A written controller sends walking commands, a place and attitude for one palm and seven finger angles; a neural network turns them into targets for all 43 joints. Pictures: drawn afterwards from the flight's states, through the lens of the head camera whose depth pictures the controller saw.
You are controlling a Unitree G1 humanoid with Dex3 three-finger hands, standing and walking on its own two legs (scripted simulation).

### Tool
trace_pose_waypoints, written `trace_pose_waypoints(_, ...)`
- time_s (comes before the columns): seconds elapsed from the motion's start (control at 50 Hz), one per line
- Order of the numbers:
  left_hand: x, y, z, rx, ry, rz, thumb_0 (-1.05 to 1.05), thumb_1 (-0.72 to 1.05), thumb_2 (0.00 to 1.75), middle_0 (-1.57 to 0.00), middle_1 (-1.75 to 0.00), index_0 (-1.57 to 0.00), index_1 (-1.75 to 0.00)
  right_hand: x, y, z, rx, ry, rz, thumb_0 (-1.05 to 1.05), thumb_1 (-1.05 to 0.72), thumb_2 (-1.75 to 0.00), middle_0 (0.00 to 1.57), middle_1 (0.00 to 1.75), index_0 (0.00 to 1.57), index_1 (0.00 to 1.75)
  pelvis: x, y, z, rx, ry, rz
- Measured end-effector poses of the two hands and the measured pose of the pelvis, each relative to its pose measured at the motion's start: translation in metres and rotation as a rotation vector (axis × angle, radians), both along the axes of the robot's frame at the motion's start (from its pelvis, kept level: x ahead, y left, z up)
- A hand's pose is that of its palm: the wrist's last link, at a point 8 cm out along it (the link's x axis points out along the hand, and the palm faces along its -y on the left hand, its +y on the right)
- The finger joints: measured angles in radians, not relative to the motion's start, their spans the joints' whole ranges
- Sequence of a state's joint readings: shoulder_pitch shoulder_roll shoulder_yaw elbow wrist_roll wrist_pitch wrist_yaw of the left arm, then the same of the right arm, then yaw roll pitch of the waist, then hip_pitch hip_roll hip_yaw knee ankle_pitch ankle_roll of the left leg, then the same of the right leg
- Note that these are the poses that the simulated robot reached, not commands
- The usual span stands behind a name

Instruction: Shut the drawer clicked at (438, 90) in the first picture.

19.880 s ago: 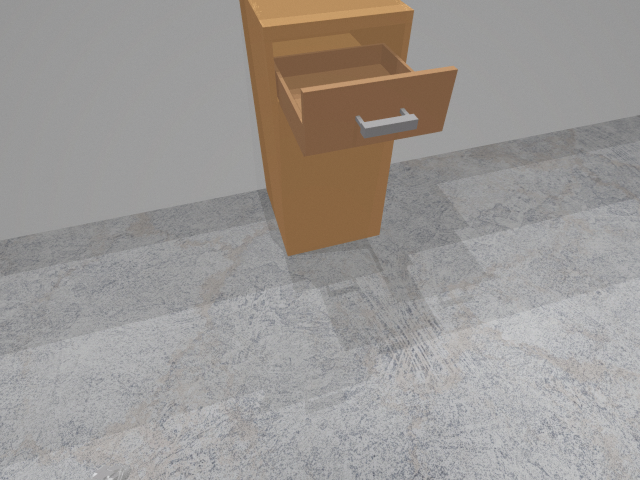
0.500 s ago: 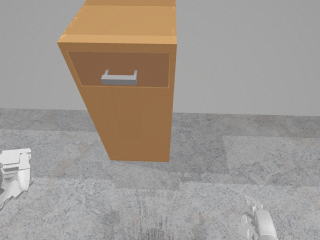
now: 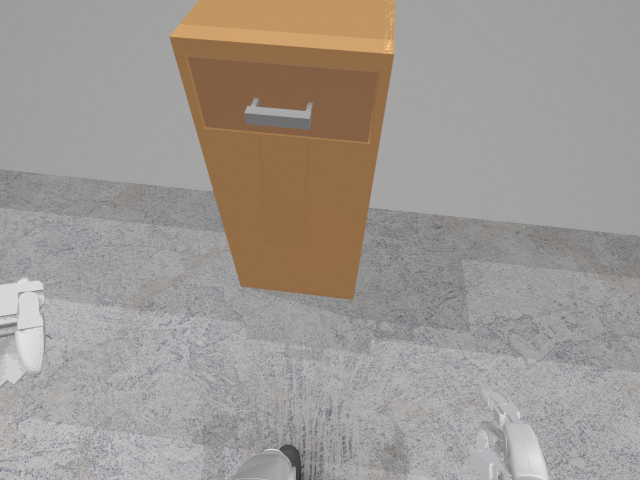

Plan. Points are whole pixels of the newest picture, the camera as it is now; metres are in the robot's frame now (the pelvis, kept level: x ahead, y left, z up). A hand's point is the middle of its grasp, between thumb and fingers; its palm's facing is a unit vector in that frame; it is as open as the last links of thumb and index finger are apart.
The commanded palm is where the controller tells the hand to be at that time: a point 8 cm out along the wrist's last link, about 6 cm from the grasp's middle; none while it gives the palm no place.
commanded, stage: step back with the hand held close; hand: left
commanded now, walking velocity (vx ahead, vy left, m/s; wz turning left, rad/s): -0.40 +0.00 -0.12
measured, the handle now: (280, 111) +0.76 +0.12 +0.02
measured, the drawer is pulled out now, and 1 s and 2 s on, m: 0.00 0.00 0.00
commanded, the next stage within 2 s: stop stepping back and stand still in 0.24 s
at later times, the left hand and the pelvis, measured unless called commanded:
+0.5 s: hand out of the picture +0.10 +0.20 +0.18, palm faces +0.18 -0.85 -0.49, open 3.2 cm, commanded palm +0.05 +0.26 +0.19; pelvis -0.11 +0.00 +0.01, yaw -7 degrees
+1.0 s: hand out of the picture +0.05 +0.24 +0.17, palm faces +0.30 -0.86 -0.41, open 3.2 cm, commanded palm +0.00 +0.28 +0.19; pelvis -0.16 +0.02 +0.01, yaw -6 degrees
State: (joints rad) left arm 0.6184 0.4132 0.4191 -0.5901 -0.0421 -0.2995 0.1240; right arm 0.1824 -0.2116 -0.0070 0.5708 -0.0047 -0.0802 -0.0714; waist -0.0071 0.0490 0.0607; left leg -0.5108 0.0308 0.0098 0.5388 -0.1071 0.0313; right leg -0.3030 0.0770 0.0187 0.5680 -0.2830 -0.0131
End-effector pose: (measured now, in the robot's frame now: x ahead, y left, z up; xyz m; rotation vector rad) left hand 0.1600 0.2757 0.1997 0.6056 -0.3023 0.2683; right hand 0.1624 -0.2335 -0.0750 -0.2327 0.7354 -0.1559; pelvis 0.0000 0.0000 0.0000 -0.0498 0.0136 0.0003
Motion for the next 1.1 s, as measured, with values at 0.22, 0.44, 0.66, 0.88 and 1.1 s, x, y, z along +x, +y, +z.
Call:
trace_pose_waypoints(0.22, -0.023, 0.012, -0.007, -0.059, -0.015, -0.026, 0.01, 0.88, 0.90, -1.41, -1.60, -1.40, -1.60, -0.028, 0.010, 0.015, -0.016, -0.022, -0.024, 0.01, -0.90, -0.90, 0.20, 0.30, 0.20, 0.30, -0.040, 0.013, 0.005, 0.034, 0.009, -0.038)
trace_pose_waypoints(0.44, -0.073, -0.029, 0.000, -0.035, 0.031, -0.146, 0.02, 0.89, 0.90, -1.41, -1.60, -1.40, -1.60, -0.110, -0.001, 0.007, 0.037, -0.029, -0.037, 0.01, -0.90, -0.90, 0.21, 0.30, 0.20, 0.30, -0.102, -0.002, 0.004, 0.021, 0.049, -0.119)
trace_pose_waypoints(0.66, -0.101, -0.016, -0.008, -0.083, 0.058, -0.066, 0.01, 0.88, 0.90, -1.41, -1.60, -1.40, -1.60, -0.204, -0.036, 0.002, -0.018, 0.075, -0.214, 0.01, -0.90, -0.90, 0.20, 0.30, 0.20, 0.30, -0.124, 0.000, 0.011, 0.048, -0.006, -0.122)
trace_pose_waypoints(0.88, -0.142, -0.009, -0.010, -0.106, 0.027, -0.082, 0.02, 0.88, 0.90, -1.41, -1.60, -1.40, -1.60, -0.214, -0.021, 0.017, -0.036, -0.013, -0.165, 0.01, -0.90, -0.90, 0.20, 0.30, 0.20, 0.30, -0.153, 0.009, 0.011, 0.014, -0.034, -0.110)
trace_pose_waypoints(1.1, -0.149, 0.005, -0.010, -0.119, 0.034, -0.013, 0.02, 0.89, 0.90, -1.41, -1.60, -1.40, -1.60, -0.196, 0.019, 0.018, 0.027, -0.045, -0.072, 0.01, -0.90, -0.90, 0.20, 0.30, 0.20, 0.30, -0.163, 0.015, 0.015, 0.030, -0.033, -0.090)
